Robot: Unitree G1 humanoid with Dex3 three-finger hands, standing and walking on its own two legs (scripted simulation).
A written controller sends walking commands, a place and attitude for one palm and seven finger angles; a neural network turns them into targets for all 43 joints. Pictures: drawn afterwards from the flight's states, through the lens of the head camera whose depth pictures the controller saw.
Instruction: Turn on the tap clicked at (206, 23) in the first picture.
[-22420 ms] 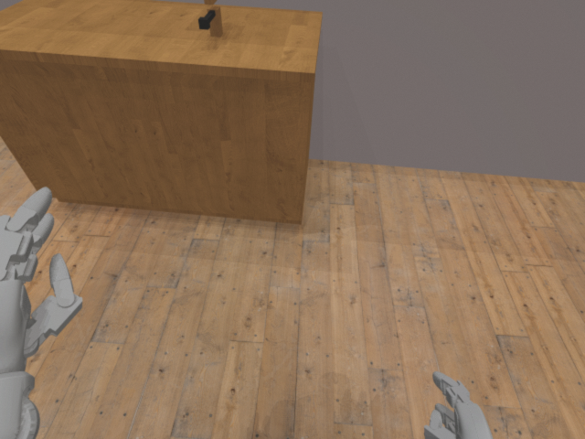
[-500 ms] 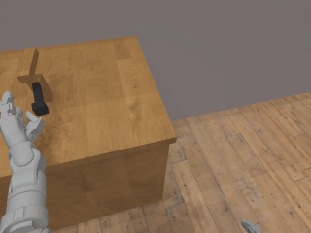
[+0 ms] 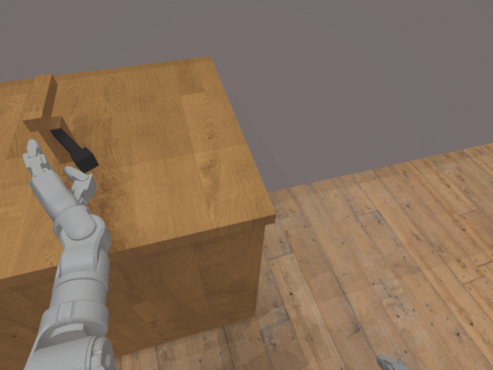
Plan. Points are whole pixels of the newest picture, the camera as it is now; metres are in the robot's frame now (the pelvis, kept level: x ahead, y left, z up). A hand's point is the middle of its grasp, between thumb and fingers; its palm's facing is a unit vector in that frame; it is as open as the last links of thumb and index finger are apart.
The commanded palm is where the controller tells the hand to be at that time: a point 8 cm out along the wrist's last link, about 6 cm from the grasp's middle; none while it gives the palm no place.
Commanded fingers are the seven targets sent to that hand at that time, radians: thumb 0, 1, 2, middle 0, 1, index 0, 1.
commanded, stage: push the lever round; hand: left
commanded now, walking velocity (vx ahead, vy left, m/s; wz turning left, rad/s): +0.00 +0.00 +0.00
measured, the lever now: (84, 160) +0.42 +0.29 +0.11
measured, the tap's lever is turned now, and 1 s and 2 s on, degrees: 31 52 76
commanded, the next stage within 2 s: lift the hand up off the lever in 1.62 s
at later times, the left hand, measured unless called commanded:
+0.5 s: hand (110, 169) +0.41 +0.25 +0.10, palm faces +0.79 -0.61 -0.08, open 7.7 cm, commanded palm +0.36 +0.26 +0.10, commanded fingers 0.00 0.90 0.90 -0.15 -0.15 -0.15 -0.15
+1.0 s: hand (122, 160) +0.44 +0.24 +0.10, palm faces +0.84 -0.54 -0.07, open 7.7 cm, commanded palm +0.39 +0.24 +0.10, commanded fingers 0.00 0.90 0.90 -0.15 -0.15 -0.15 -0.15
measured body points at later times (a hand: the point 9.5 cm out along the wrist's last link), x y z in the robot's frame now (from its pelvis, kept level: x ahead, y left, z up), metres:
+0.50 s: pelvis +0.00 -0.01 +0.00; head +0.03 -0.01 +0.45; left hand +0.37 +0.28 +0.10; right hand +0.10 -0.26 -0.13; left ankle +0.01 +0.12 -0.72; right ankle +0.01 -0.12 -0.72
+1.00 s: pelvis +0.00 -0.01 +0.00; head +0.04 -0.01 +0.45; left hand +0.39 +0.26 +0.10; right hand +0.08 -0.26 -0.14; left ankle +0.01 +0.12 -0.72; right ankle +0.01 -0.12 -0.72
